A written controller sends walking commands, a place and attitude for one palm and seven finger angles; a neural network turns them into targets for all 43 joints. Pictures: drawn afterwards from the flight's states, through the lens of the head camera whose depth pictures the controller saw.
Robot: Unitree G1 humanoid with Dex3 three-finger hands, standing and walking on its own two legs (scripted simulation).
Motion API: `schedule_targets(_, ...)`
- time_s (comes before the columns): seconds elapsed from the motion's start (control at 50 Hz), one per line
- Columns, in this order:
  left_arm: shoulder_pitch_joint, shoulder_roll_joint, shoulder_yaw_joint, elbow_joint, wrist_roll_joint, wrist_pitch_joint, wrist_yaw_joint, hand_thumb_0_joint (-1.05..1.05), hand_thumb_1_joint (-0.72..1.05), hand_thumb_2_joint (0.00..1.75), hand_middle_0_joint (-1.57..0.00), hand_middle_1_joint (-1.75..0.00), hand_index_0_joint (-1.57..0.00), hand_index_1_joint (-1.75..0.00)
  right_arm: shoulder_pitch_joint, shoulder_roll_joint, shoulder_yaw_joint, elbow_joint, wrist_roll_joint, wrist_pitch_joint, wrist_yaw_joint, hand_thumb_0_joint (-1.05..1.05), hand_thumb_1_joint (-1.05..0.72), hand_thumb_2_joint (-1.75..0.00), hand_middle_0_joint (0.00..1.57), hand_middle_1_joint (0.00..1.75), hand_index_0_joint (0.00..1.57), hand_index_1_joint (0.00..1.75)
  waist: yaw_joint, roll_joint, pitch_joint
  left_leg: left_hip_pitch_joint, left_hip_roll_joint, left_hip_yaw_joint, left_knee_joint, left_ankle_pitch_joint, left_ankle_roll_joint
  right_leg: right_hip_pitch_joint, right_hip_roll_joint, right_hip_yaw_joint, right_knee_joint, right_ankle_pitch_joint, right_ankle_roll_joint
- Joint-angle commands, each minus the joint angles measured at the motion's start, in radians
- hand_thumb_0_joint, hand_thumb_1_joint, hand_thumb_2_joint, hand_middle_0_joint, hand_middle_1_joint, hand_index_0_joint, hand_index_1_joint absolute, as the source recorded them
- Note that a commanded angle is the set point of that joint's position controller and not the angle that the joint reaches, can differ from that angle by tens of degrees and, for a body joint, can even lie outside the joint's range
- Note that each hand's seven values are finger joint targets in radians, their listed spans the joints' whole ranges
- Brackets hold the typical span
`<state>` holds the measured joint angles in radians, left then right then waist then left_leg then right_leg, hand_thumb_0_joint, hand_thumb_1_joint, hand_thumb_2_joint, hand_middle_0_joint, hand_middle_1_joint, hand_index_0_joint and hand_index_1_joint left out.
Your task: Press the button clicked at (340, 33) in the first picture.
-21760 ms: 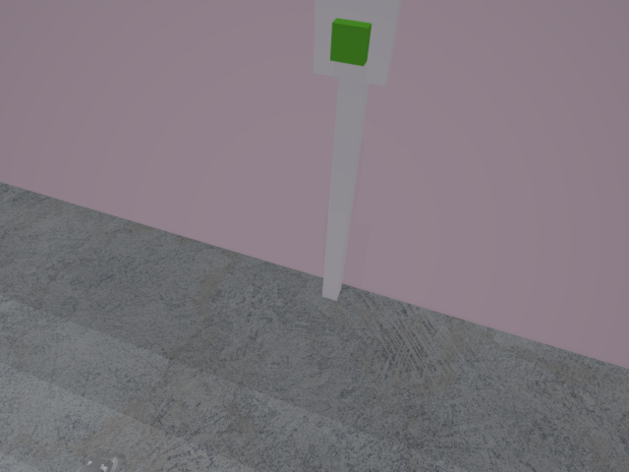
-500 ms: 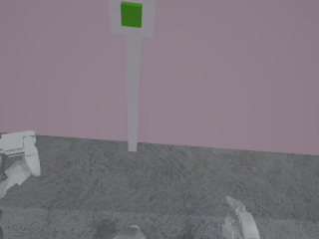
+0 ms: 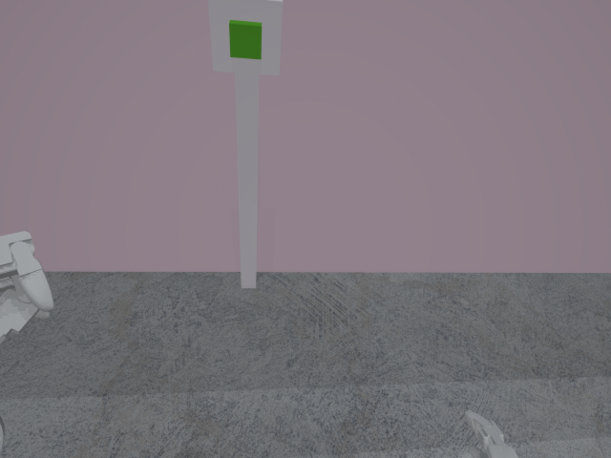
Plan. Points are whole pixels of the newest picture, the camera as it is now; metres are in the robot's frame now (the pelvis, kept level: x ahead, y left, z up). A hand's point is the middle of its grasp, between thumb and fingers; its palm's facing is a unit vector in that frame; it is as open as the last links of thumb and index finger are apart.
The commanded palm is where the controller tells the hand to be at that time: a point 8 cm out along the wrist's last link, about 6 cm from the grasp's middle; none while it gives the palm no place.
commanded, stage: stop stepping back and stand still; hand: left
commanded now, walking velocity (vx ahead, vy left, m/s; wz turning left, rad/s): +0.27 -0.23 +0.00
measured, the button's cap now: (245, 39) +0.91 +0.18 +0.21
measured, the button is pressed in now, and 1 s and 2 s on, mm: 0 0 0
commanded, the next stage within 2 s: let the arm hang, fingers relaxed in 1.00 s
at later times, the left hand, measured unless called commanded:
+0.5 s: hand (58, 338) +0.17 +0.22 +0.19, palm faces +0.47 -0.78 -0.42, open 3.1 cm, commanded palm +0.10 +0.27 +0.20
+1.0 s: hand (72, 313) +0.20 +0.23 +0.18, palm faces +0.37 -0.79 -0.49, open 3.1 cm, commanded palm +0.13 +0.28 +0.20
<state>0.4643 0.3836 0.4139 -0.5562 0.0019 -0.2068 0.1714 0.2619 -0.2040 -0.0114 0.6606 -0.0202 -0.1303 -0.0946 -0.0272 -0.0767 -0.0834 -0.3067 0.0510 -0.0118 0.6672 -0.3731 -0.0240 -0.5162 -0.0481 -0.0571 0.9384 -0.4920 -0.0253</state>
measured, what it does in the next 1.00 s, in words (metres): steps on the spot: right foot, then left foot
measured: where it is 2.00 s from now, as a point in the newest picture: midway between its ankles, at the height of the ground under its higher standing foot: outside the picture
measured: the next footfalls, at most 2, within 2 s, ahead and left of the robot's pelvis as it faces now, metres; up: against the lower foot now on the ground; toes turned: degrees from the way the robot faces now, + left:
right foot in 0.20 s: +0.03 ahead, -0.12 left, +0.00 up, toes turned +0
left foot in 0.48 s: +0.06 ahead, +0.12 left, +0.00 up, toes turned +6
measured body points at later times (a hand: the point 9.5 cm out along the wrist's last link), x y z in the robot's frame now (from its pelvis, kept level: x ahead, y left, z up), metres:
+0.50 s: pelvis -0.01 -0.02 +0.01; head -0.02 -0.02 +0.46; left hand +0.13 +0.26 +0.22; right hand +0.17 -0.27 -0.07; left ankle +0.01 +0.13 -0.72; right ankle -0.01 -0.12 -0.72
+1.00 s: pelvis +0.01 -0.01 +0.02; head +0.04 -0.01 +0.47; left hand +0.17 +0.27 +0.21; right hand +0.20 -0.23 -0.07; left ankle +0.02 +0.11 -0.72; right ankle -0.01 -0.12 -0.72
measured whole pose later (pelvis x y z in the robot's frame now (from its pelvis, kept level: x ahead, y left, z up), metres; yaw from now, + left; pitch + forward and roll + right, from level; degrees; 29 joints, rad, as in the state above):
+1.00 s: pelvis +0.01 -0.01 +0.02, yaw +3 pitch +0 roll +0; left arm 0.62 0.38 0.36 -0.57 -0.02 -0.23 0.14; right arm 0.17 -0.19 0.01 0.60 0.01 -0.09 -0.06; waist -0.01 0.01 0.06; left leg -0.26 0.03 0.05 0.50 -0.24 -0.01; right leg -0.21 -0.02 -0.06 0.50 -0.30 0.00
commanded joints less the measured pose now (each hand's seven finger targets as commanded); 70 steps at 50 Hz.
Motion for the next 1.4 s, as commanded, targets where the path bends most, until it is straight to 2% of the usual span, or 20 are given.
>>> schedule_targets(0.0, 0.008, 0.169, 0.048, -0.270, 0.007, -0.101, -0.018, 0.00, 0.90, 0.90, -1.30, -1.50, -1.30, -1.50, -0.111, -0.119, -0.048, -0.184, 0.012, -0.070, 0.041, 0.00, -0.90, -0.90, 0.20, 0.30, 0.20, 0.30, 0.007, 0.230, 0.145, -0.074, 0.297, -0.454, -0.477, -0.280, 0.264, -0.173, -0.020, 0.061, 0.283, 0.095, 0.023)
schedule_targets(0.12, 0.199, 0.158, 0.065, -0.219, -0.007, -0.081, -0.007, 0.00, 0.90, 0.90, -1.30, -1.50, -1.30, -1.50, -0.137, -0.118, -0.045, -0.191, -0.010, -0.025, 0.027, 0.00, -0.90, -0.90, 0.20, 0.30, 0.20, 0.30, 0.043, 0.352, 0.086, -0.420, 0.135, -0.059, -0.321, -0.360, 0.116, 0.533, 0.091, -0.106, -0.262, -0.025, -0.003)
schedule_targets(0.14, 0.196, 0.166, 0.078, -0.195, -0.009, -0.070, -0.007, 0.00, 0.90, 0.90, -1.30, -1.50, -1.30, -1.50, -0.151, -0.107, -0.043, -0.190, -0.002, -0.011, 0.028, 0.00, -0.90, -0.90, 0.20, 0.30, 0.20, 0.30, 0.055, 0.228, 0.070, -0.469, 0.085, -0.016, -0.108, -0.327, 0.090, 0.591, 0.045, -0.021, -0.380, -0.089, -0.030)
schedule_targets(0.18, 0.111, 0.223, 0.124, -0.193, -0.019, -0.053, -0.010, 0.00, 0.90, 0.90, -1.30, -1.50, -1.30, -1.50, -0.175, -0.102, -0.065, -0.201, 0.027, 0.001, 0.018, 0.00, -0.90, -0.90, 0.20, 0.30, 0.20, 0.30, 0.042, -0.234, 0.093, -0.534, -0.062, 0.007, 0.550, -0.194, 0.038, 0.394, -0.343, 0.681, -0.772, -0.265, -0.203)
schedule_targets(0.2, 0.045, 0.261, 0.159, -0.241, -0.032, -0.077, -0.016, 0.00, 0.90, 0.90, -1.30, -1.50, -1.30, -1.50, -0.149, -0.112, -0.064, -0.169, 0.012, -0.017, 0.012, 0.00, -0.90, -0.90, 0.20, 0.30, 0.20, 0.30, 0.002, -0.148, 0.125, -0.500, -0.028, -0.034, 0.680, -0.083, 0.028, 0.306, -0.355, 0.648, -0.777, -0.006, -0.217)
schedule_targets(0.26, 0.074, 0.176, 0.116, -0.193, -0.026, -0.091, -0.019, 0.00, 0.90, 0.90, -1.30, -1.50, -1.30, -1.50, -0.113, -0.095, -0.049, -0.136, 0.001, -0.020, 0.015, 0.00, -0.90, -0.90, 0.20, 0.30, 0.20, 0.30, -0.008, 0.000, 0.084, -0.310, 0.041, -0.035, 0.516, 0.032, 0.026, 0.153, -0.295, 0.462, -0.755, -0.201, -0.188)
schedule_targets(0.32, 0.067, 0.111, 0.042, -0.173, -0.028, -0.089, -0.015, 0.00, 0.90, 0.90, -1.30, -1.50, -1.30, -1.50, -0.156, -0.080, -0.029, -0.138, 0.008, -0.037, -0.003, 0.00, -0.90, -0.90, 0.20, 0.30, 0.20, 0.30, -0.001, -0.069, 0.074, -0.116, 0.026, 0.059, 0.153, 0.057, 0.042, 0.151, -0.219, 0.204, -0.679, 0.002, -0.126)
schedule_targets(0.4, 0.036, 0.111, 0.014, -0.179, -0.013, -0.089, 0.014, 0.00, 0.90, 0.90, -1.30, -1.50, -1.30, -1.50, -0.125, -0.106, -0.040, -0.136, -0.001, -0.074, -0.019, 0.00, -0.90, -0.90, 0.20, 0.30, 0.20, 0.30, 0.015, -0.016, 0.070, 0.121, -0.027, 0.113, -0.205, 0.095, 0.060, 0.173, -0.159, 0.136, -0.573, 0.037, -0.076)
schedule_targets(0.46, 0.021, 0.140, 0.042, -0.258, -0.011, -0.109, 0.016, 0.00, 0.90, 0.90, -1.30, -1.50, -1.30, -1.50, -0.125, -0.144, -0.049, -0.177, 0.012, -0.069, -0.009, 0.00, -0.90, -0.90, 0.20, 0.30, 0.20, 0.30, 0.027, 0.303, 0.050, 0.168, 0.198, -0.221, -0.332, 0.245, 0.150, 0.117, 0.001, 0.013, -0.261, 0.157, 0.025)
schedule_targets(0.48, 0.030, 0.161, 0.064, -0.258, -0.013, -0.112, 0.014, 0.00, 0.90, 0.90, -1.30, -1.50, -1.30, -1.50, -0.127, -0.139, -0.049, -0.183, 0.016, -0.067, 0.001, 0.00, -0.90, -0.90, 0.20, 0.30, 0.20, 0.30, 0.034, 0.272, 0.044, 0.148, 0.224, -0.235, -0.340, 0.356, 0.163, 0.132, 0.026, -0.002, -0.239, 0.086, 0.038)
schedule_targets(0.54, 0.116, 0.159, 0.090, -0.210, -0.008, -0.095, 0.002, 0.00, 0.90, 0.90, -1.30, -1.50, -1.30, -1.50, -0.126, -0.114, -0.037, -0.174, 0.027, -0.058, 0.013, 0.00, -0.90, -0.90, 0.20, 0.30, 0.20, 0.30, 0.029, 0.302, 0.081, -0.021, 0.140, -0.056, -0.285, 0.252, 0.113, 0.303, 0.008, -0.007, -0.407, 0.208, 0.029)
schedule_targets(0.6, 0.180, 0.157, 0.092, -0.196, -0.030, -0.091, -0.004, 0.00, 0.90, 0.90, -1.30, -1.50, -1.30, -1.50, -0.119, -0.097, -0.046, -0.194, 0.035, -0.039, 0.032, 0.00, -0.90, -0.90, 0.20, 0.30, 0.20, 0.30, 0.010, -0.051, 0.025, -0.057, -0.011, 0.067, -0.029, 0.193, 0.036, 0.354, -0.154, 0.263, -0.563, 0.487, -0.048)
schedule_targets(0.66, 0.192, 0.151, 0.093, -0.198, -0.037, -0.090, -0.001, 0.00, 0.90, 0.90, -1.30, -1.50, -1.30, -1.50, -0.130, -0.089, -0.034, -0.196, 0.033, -0.023, 0.038, 0.00, -0.90, -0.90, 0.20, 0.30, 0.20, 0.30, 0.017, -0.050, -0.027, -0.109, -0.018, 0.039, -0.007, 0.036, 0.032, 0.478, -0.226, 0.250, -0.525, 0.831, -0.094)
schedule_targets(0.78, 0.180, 0.140, 0.069, -0.205, -0.031, -0.084, -0.004, 0.00, 0.90, 0.90, -1.30, -1.50, -1.30, -1.50, -0.140, -0.112, -0.036, -0.209, 0.031, -0.011, 0.019, 0.00, -0.90, -0.90, 0.20, 0.30, 0.20, 0.30, 0.025, 0.164, -0.027, 0.180, 0.097, -0.044, -0.216, 0.646, 0.077, 0.316, -0.019, 0.048, -0.418, 0.551, 0.034)
schedule_targets(1.06, 0.243, 0.148, 0.088, -0.214, -0.048, -0.074, -0.003, 0.00, 0.90, 0.90, -1.30, -1.50, -1.30, -1.50, -0.150, -0.099, -0.031, -0.226, 0.034, 0.001, 0.021, 0.00, -0.90, -0.90, 0.20, 0.30, 0.20, 0.30, 0.021, 0.107, -0.026, 0.089, 0.038, 0.002, -0.217, 0.386, 0.040, 0.368, -0.049, 0.091, -0.524, 0.521, 0.012)
schedule_targets(1.08, 0.026, 0.069, -0.308, 0.618, 0.052, 0.088, -0.148, 0.00, 0.90, 0.90, -1.30, -1.50, -1.30, -1.50, -0.205, -0.321, -0.082, 0.025, 0.030, -0.043, 0.119, 0.00, -0.90, -0.90, 0.20, 0.30, 0.20, 0.30, -0.020, 0.150, 0.050, 0.010, 0.068, -0.017, -0.068, 0.455, 0.048, 0.216, -0.115, 0.037, -0.380, 0.581, -0.006)
schedule_targets(1.1, 0.012, 0.050, -0.284, 0.646, 0.033, 0.163, -0.162, 0.00, 0.90, 0.90, -1.26, -1.46, -1.26, -1.46, -0.128, -0.268, -0.084, 0.014, 0.037, 0.021, 0.118, 0.00, -0.90, -0.90, 0.20, 0.30, 0.20, 0.30, -0.004, 0.172, -0.018, 0.025, 0.077, -0.029, -0.112, 0.392, 0.047, 0.220, -0.090, 0.078, -0.405, 0.452, -0.003)
schedule_targets(1.24, -0.198, 0.084, -0.326, 0.975, 0.033, 0.185, -0.169, 0.00, 0.90, 0.90, -1.01, -1.18, -1.01, -1.18, -0.121, -0.253, -0.043, 0.040, 0.001, 0.097, 0.106, 0.00, -0.90, -0.90, 0.20, 0.30, 0.20, 0.30, 0.007, -0.142, 0.029, 0.003, 0.028, -0.059, -0.117, 0.233, 0.066, 0.199, -0.117, 0.129, -0.497, 0.275, -0.052)
schedule_targets(1.34, -0.233, 0.050, -0.371, 1.237, 0.018, 0.211, -0.161, 0.00, 0.90, 0.90, -0.82, -0.98, -0.82, -0.98, -0.116, -0.224, -0.017, 0.133, -0.010, 0.127, 0.105, 0.00, -0.90, -0.90, 0.20, 0.30, 0.20, 0.30, 0.019, 0.226, 0.096, -0.042, 0.063, -0.115, -0.304, 0.090, 0.068, 0.252, -0.046, 0.081, -0.492, 0.108, -0.012)
schedule_targets(1.38, -0.205, 0.056, -0.371, 1.327, 0.016, 0.208, -0.160, 0.00, 0.90, 0.90, -0.75, -0.90, -0.75, -0.90, -0.117, -0.220, -0.019, 0.168, -0.007, 0.130, 0.101, 0.00, -0.90, -0.90, 0.20, 0.30, 0.20, 0.30, 0.034, 0.248, 0.097, -0.071, 0.052, -0.112, -0.347, -0.011, 0.062, 0.307, -0.041, 0.082, -0.511, 0.114, -0.016)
